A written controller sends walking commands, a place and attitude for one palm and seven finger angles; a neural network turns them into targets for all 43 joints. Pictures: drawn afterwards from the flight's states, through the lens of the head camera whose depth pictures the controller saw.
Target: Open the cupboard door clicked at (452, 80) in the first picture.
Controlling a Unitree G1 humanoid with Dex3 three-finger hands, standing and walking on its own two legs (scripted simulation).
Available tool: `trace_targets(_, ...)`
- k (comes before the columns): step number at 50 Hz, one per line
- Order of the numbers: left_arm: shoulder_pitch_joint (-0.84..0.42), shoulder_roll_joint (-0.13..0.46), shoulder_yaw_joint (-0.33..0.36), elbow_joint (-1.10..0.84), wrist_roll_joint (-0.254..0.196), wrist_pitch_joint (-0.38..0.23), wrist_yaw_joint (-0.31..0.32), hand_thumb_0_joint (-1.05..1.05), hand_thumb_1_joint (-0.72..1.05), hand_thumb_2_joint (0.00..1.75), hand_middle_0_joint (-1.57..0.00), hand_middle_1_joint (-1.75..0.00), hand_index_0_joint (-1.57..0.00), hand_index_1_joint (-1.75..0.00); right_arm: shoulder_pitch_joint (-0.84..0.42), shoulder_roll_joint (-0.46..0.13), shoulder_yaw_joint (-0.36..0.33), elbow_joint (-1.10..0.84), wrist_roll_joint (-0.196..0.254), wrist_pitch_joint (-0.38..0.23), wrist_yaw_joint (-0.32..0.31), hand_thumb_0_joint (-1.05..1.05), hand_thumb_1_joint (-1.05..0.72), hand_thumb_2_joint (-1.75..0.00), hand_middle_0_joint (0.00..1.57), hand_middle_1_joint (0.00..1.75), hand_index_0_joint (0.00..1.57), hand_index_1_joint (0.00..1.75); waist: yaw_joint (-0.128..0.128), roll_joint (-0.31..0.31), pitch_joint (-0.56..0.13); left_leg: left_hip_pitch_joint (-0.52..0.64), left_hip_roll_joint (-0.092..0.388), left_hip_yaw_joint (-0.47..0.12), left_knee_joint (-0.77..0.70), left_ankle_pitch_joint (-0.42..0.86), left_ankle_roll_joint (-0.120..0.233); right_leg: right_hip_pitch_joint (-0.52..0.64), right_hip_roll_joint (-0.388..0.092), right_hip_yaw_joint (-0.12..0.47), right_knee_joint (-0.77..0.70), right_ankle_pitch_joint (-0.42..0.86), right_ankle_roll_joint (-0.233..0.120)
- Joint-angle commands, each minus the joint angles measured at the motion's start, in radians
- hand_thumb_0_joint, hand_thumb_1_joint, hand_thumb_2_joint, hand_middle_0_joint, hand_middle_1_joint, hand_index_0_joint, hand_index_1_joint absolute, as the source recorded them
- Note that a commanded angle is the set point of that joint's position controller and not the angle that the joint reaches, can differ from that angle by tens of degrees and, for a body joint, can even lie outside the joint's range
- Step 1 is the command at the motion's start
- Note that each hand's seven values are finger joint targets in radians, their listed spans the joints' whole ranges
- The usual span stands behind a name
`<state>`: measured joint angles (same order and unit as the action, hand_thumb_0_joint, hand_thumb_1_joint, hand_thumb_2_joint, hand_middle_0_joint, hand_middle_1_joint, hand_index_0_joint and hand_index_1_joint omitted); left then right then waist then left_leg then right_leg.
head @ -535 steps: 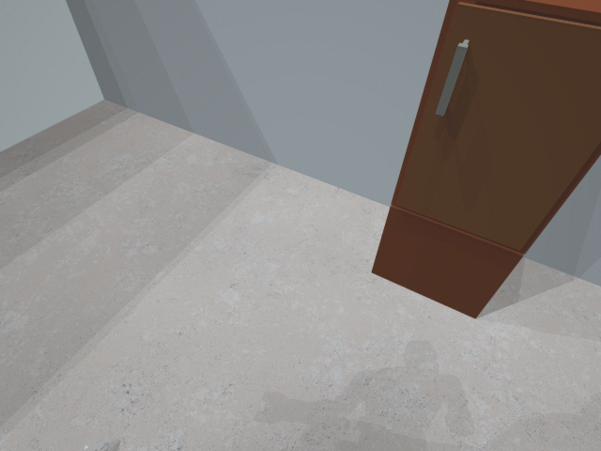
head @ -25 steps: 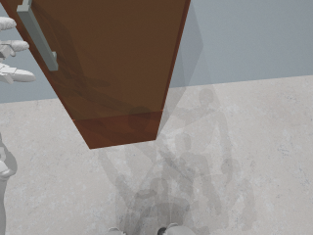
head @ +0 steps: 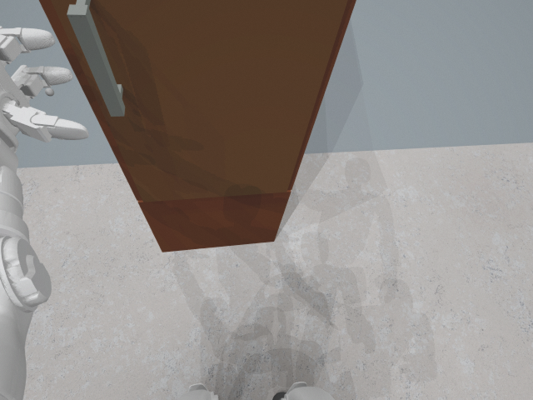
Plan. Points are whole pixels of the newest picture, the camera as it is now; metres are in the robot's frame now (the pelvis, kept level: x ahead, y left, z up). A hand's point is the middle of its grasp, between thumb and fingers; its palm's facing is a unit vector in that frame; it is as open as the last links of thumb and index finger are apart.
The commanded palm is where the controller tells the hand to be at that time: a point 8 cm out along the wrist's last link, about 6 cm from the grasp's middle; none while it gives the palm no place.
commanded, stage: move the hooked fingers beside the handle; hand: left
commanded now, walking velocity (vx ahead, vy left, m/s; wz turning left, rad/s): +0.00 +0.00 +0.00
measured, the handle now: (102, 59) +0.57 +0.20 +0.13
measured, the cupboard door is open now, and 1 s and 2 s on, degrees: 0 0 0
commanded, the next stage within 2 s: slide the fingers in behind the handle in 0.04 s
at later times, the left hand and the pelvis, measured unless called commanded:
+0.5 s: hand (75, 93) +0.51 +0.23 +0.12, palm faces +0.06 -1.00 +0.01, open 14.0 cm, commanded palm +0.49 +0.27 +0.13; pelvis -0.01 -0.01 +0.00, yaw +0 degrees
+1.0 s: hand (99, 91) +0.52 +0.20 +0.12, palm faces +0.03 -1.00 +0.01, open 14.0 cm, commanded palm +0.49 +0.24 +0.13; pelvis +0.00 -0.01 +0.00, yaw +0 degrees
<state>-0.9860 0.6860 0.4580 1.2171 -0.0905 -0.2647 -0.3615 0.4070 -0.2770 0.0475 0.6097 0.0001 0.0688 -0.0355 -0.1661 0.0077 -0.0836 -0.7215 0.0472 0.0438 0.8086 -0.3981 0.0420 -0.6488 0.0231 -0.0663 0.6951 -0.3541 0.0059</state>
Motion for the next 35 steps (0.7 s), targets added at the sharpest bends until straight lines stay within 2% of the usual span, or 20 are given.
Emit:
trace_targets(1,-0.483,0.278,0.025,-0.218,-0.02,-0.073,0.002,0.0,-0.5,0.3,-0.3,-1.2,-0.3,-1.2,0.189,-0.198,-0.075,-0.021,0.004,-0.007,-0.011,0.0,-0.9,-0.9,0.2,0.3,0.2,0.3,-0.005,0.228,-0.474,0.517,0.013,-0.124,-0.036,0.666,-0.034,0.019,0.04,0.014,-0.021,0.377,-0.017)
trace_targets(2,-0.471,0.251,0.0,-0.187,-0.017,-0.056,-0.001,0.0,-0.5,0.3,-0.3,-1.2,-0.3,-1.2,0.188,-0.197,-0.074,-0.02,0.006,-0.005,-0.011,0.0,-0.9,-0.9,0.2,0.3,0.2,0.3,-0.012,0.217,-0.444,0.494,0.01,-0.12,-0.039,0.628,-0.031,0.011,0.039,0.014,-0.027,0.363,-0.018)
trace_targets(5,-0.46,0.266,0.001,-0.106,-0.008,-0.014,0.004,0.0,-0.5,0.3,-0.3,-1.2,-0.3,-1.2,0.198,-0.204,-0.066,-0.021,0.007,-0.004,-0.017,0.0,-0.9,-0.9,0.2,0.3,0.2,0.3,-0.02,0.152,-0.353,0.391,0.001,-0.112,-0.061,0.511,-0.017,0.025,0.036,0.011,-0.035,0.335,-0.02)
trace_targets(8,-0.475,0.334,0.039,-0.148,0.001,-0.025,0.015,0.0,-0.5,0.3,-0.3,-1.2,-0.3,-1.2,0.203,-0.209,-0.067,-0.036,0.006,-0.01,-0.02,0.0,-0.9,-0.9,0.2,0.3,0.2,0.3,-0.015,0.139,-0.403,0.369,-0.002,-0.102,-0.062,0.466,-0.011,0.06,0.034,0.023,-0.033,0.336,-0.017)
trace_targets(10,-0.508,0.291,0.014,-0.2,-0.006,-0.058,0.021,0.0,-0.5,0.3,-0.3,-1.2,-0.3,-1.2,0.21,-0.201,-0.067,-0.035,0.002,-0.018,-0.019,0.0,-0.9,-0.9,0.2,0.3,0.2,0.3,-0.024,0.16,-0.432,0.411,0.0,-0.108,-0.054,0.505,-0.013,0.05,0.037,0.022,-0.028,0.349,-0.02)
trace_targets(11,-0.531,0.276,-0.001,-0.218,-0.003,-0.074,0.022,0.0,-0.5,0.3,-0.3,-1.2,-0.3,-1.2,0.207,-0.198,-0.068,-0.029,0.001,-0.02,-0.016,0.0,-0.9,-0.9,0.2,0.3,0.2,0.3,-0.025,0.212,-0.445,0.441,0.004,-0.113,-0.051,0.515,-0.022,0.022,0.038,0.021,-0.025,0.333,-0.019)
trace_targets(16,-0.506,0.272,0.021,-0.145,-0.023,-0.074,0.018,0.0,-0.5,0.3,-0.3,-1.2,-0.3,-1.2,0.216,-0.206,-0.069,-0.013,0.001,-0.025,-0.014,0.0,-0.9,-0.9,0.2,0.3,0.2,0.3,-0.029,0.148,-0.43,0.399,0.0,-0.11,-0.058,0.43,-0.014,0.037,0.041,0.023,-0.034,0.296,-0.018)
trace_targets(18,-0.486,0.274,0.011,-0.117,-0.01,-0.049,0.02,0.0,-0.5,0.3,-0.3,-1.2,-0.3,-1.2,0.214,-0.205,-0.067,-0.013,0.004,-0.026,-0.016,0.0,-0.9,-0.9,0.2,0.3,0.2,0.3,-0.024,0.158,-0.393,0.359,-0.004,-0.101,-0.06,0.397,-0.01,0.031,0.036,0.025,-0.037,0.285,-0.018)
trace_targets(19,-0.501,0.255,-0.013,-0.1,-0.002,-0.036,0.023,0.0,-0.5,0.3,-0.3,-1.2,-0.3,-1.2,0.211,-0.203,-0.063,-0.014,0.005,-0.027,-0.015,0.0,-0.9,-0.9,0.2,0.3,0.2,0.3,-0.036,0.171,-0.354,0.337,-0.005,-0.097,-0.066,0.365,-0.009,0.014,0.034,0.024,-0.043,0.266,-0.017)
trace_targets(20,-0.511,0.278,0.005,-0.102,0.003,-0.034,0.033,0.0,-0.5,0.3,-0.3,-1.2,-0.3,-1.2,0.22,-0.206,-0.063,-0.011,0.003,-0.028,-0.016,0.0,-0.9,-0.9,0.2,0.3,0.2,0.3,-0.033,0.143,-0.354,0.325,-0.007,-0.1,-0.065,0.362,-0.004,0.03,0.034,0.024,-0.041,0.267,-0.018)
trace_targets(21,-0.504,0.326,0.034,-0.11,0.013,-0.031,0.041,0.0,-0.5,0.3,-0.3,-1.2,-0.3,-1.2,0.218,-0.207,-0.063,-0.019,0.003,-0.029,-0.017,0.0,-0.9,-0.9,0.2,0.3,0.2,0.3,-0.021,0.154,-0.376,0.309,-0.009,-0.092,-0.063,0.362,-0.003,0.052,0.033,0.032,-0.039,0.28,-0.015)
trace_targets(22,-0.518,0.32,0.021,-0.117,0.016,-0.03,0.046,0.0,-0.5,0.3,-0.3,-1.2,-0.3,-1.2,0.219,-0.205,-0.062,-0.023,0.004,-0.03,-0.017,0.0,-0.9,-0.9,0.2,0.3,0.2,0.3,-0.03,0.156,-0.378,0.304,-0.01,-0.091,-0.064,0.356,-0.002,0.057,0.032,0.034,-0.041,0.282,-0.014)
trace_targets(23,-0.519,0.348,0.042,-0.123,0.02,-0.035,0.052,0.0,-0.5,0.3,-0.3,-1.2,-0.3,-1.2,0.224,-0.206,-0.062,-0.024,0.004,-0.031,-0.018,0.0,-0.9,-0.9,0.2,0.3,0.2,0.3,-0.025,0.134,-0.387,0.292,-0.01,-0.091,-0.061,0.358,-0.001,0.073,0.031,0.036,-0.039,0.29,-0.014)
trace_targets(26,-0.568,0.291,0.005,-0.186,0.017,-0.071,0.061,0.0,-0.5,0.3,-0.3,-1.2,-0.3,-1.2,0.224,-0.198,-0.066,-0.026,-0.001,-0.04,-0.012,0.0,-0.9,-0.9,0.2,0.3,0.2,0.3,-0.037,0.194,-0.443,0.366,-0.008,-0.095,-0.05,0.397,-0.007,0.046,0.037,0.036,-0.032,0.302,-0.014)
trace_targets(28,-0.548,0.32,0.037,-0.19,0.011,-0.086,0.062,0.0,-0.5,0.3,-0.3,-1.2,-0.3,-1.2,0.228,-0.203,-0.069,-0.019,-0.002,-0.041,-0.012,0.0,-0.9,-0.9,0.2,0.3,0.2,0.3,-0.031,0.189,-0.462,0.375,-0.004,-0.095,-0.043,0.41,-0.009,0.053,0.039,0.037,-0.028,0.31,-0.016)
trace_targets(29,-0.542,0.283,0.013,-0.171,0.006,-0.081,0.057,0.0,-0.5,0.3,-0.3,-1.2,-0.3,-1.2,0.226,-0.199,-0.068,-0.017,-0.001,-0.041,-0.01,0.0,-0.9,-0.9,0.2,0.3,0.2,0.3,-0.038,0.183,-0.451,0.372,-0.006,-0.092,-0.044,0.412,-0.008,0.054,0.04,0.035,-0.03,0.318,-0.015)
trace_targets(30,-0.533,0.288,0.025,-0.161,-0.001,-0.079,0.054,0.0,-0.5,0.3,-0.3,-1.2,-0.3,-1.2,0.233,-0.202,-0.068,-0.013,-0.002,-0.039,-0.01,0.0,-0.9,-0.9,0.2,0.3,0.2,0.3,-0.035,0.167,-0.452,0.367,-0.006,-0.094,-0.04,0.428,-0.006,0.064,0.04,0.034,-0.027,0.335,-0.017)
trace_targets(31,-0.549,0.26,-0.005,-0.16,0.001,-0.071,0.048,0.0,-0.5,0.3,-0.3,-1.2,-0.3,-1.2,0.229,-0.199,-0.067,-0.011,0.0,-0.039,-0.009,0.0,-0.9,-0.9,0.2,0.3,0.2,0.3,-0.042,0.196,-0.446,0.376,-0.006,-0.091,-0.042,0.435,-0.008,0.052,0.038,0.034,-0.028,0.342,-0.015)
trace_targets(32,-0.511,0.252,0.002,-0.139,0.0,-0.057,0.046,0.0,-0.5,0.3,-0.3,-1.2,-0.3,-1.2,0.232,-0.198,-0.07,-0.012,0.0,-0.037,-0.006,0.0,-0.9,-0.9,0.2,0.3,0.2,0.3,-0.029,0.191,-0.443,0.373,-0.007,-0.091,-0.042,0.433,-0.009,0.053,0.039,0.03,-0.028,0.337,-0.017)
trace_targets(35,-0.5,0.234,-0.01,-0.146,-0.001,-0.035,0.049,0.0,-0.5,0.3,-0.3,-1.2,-0.3,-1.2,0.232,-0.199,-0.07,-0.017,-0.001,-0.034,-0.006,0.0,-0.9,-0.9,0.2,0.3,0.2,0.3,-0.028,0.182,-0.429,0.368,-0.008,-0.09,-0.044,0.448,-0.005,0.054,0.04,0.028,-0.029,0.348,-0.018)
